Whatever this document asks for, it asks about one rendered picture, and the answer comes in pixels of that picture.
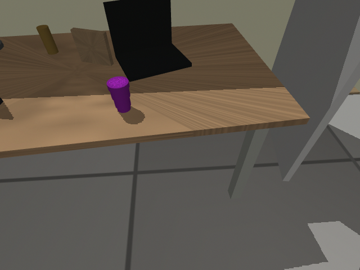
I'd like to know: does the table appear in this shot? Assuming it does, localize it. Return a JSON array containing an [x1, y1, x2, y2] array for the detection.
[[0, 23, 310, 199]]

